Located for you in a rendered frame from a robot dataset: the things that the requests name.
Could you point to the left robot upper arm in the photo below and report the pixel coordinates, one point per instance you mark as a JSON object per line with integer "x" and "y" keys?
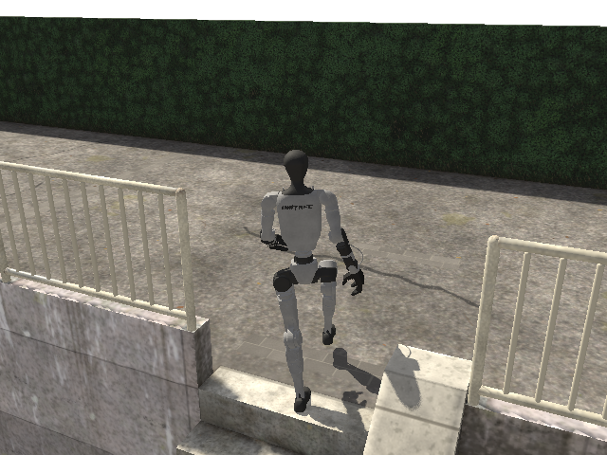
{"x": 267, "y": 215}

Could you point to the robot right forearm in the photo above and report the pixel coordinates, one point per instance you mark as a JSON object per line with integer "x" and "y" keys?
{"x": 347, "y": 255}

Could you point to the robot head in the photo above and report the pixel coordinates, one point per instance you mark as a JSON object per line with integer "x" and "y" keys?
{"x": 296, "y": 164}

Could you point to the humanoid robot torso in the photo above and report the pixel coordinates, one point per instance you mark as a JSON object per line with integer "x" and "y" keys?
{"x": 300, "y": 219}

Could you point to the robot left hand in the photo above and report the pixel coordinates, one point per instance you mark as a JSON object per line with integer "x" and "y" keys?
{"x": 281, "y": 242}

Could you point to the robot left forearm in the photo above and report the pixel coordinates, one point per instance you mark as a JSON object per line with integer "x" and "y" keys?
{"x": 272, "y": 243}

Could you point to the right robot upper arm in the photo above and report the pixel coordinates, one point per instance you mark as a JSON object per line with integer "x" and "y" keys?
{"x": 330, "y": 201}

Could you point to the robot right hand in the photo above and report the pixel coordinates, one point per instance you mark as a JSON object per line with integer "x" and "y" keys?
{"x": 359, "y": 281}

